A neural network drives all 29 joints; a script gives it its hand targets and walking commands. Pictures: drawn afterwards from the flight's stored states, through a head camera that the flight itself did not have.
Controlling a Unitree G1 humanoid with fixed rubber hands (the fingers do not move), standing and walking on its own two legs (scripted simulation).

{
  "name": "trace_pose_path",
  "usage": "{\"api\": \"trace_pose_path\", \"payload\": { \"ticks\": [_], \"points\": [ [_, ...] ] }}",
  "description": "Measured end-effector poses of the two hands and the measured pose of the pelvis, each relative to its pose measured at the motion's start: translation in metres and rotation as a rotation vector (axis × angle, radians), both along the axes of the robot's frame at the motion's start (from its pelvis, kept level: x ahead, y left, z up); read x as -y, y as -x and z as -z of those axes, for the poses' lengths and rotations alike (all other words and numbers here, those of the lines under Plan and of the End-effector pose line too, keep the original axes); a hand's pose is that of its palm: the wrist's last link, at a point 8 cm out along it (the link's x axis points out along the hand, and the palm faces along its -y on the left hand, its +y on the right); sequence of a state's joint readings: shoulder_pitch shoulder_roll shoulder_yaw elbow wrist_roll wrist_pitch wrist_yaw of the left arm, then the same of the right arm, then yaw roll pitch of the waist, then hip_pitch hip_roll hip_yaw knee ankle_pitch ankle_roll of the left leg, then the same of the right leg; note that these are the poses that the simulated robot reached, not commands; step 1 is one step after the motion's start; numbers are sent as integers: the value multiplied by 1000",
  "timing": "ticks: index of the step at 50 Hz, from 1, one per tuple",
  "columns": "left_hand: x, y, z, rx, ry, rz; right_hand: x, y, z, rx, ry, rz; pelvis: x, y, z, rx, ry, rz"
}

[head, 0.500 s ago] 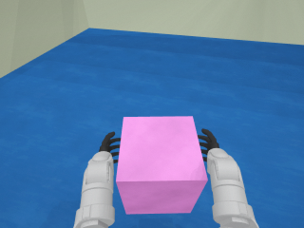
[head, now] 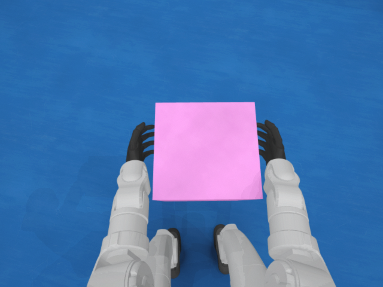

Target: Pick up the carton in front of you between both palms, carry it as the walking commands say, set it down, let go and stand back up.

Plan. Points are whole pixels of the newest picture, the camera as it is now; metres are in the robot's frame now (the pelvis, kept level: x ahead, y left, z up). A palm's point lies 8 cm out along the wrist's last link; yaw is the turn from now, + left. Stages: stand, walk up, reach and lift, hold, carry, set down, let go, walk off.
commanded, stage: set down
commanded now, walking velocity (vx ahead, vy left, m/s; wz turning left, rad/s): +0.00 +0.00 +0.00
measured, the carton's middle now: (202, 159) +0.37 -0.03 -0.15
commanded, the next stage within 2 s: none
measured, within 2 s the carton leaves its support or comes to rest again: neither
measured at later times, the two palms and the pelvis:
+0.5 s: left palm (153, 150) +0.42 +0.10 -0.21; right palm (259, 154) +0.39 -0.19 -0.20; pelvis -0.03 +0.00 -0.14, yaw +0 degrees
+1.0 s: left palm (164, 149) +0.47 +0.09 -0.37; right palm (249, 159) +0.41 -0.21 -0.36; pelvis -0.06 +0.00 -0.26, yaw -1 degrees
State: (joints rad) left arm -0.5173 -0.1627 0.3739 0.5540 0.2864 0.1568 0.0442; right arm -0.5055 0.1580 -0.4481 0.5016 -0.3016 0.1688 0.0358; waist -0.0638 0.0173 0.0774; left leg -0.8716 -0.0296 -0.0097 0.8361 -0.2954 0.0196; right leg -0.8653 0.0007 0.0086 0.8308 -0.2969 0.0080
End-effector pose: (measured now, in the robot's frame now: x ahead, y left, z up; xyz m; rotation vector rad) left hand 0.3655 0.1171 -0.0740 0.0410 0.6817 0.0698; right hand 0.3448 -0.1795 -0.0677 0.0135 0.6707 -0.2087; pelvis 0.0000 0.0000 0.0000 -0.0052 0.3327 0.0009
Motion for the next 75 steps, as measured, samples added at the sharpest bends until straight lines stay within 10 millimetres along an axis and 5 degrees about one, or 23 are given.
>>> {"api": "trace_pose_path", "payload": {
  "ticks": [18, 30, 66, 75],
  "points": [
    [12, -43, 93, 23, 39, 7, 11, -34, 91, 31, -41, 60, 1, 25, 99, -304, 5, -10],
    [19, -68, 169, 5, 20, 52, 17, -48, 170, 11, -38, 89, 4, 41, 164, -422, 5, -6],
    [42, -132, 401, -51, -15, 208, 35, -78, 397, -51, -14, 169, -2, 62, 319, -468, 42, -7],
    [51, -141, 426, -45, -11, 228, 47, -92, 410, -45, -13, 162, -1, 56, 340, -440, 40, 11]
  ]
}}
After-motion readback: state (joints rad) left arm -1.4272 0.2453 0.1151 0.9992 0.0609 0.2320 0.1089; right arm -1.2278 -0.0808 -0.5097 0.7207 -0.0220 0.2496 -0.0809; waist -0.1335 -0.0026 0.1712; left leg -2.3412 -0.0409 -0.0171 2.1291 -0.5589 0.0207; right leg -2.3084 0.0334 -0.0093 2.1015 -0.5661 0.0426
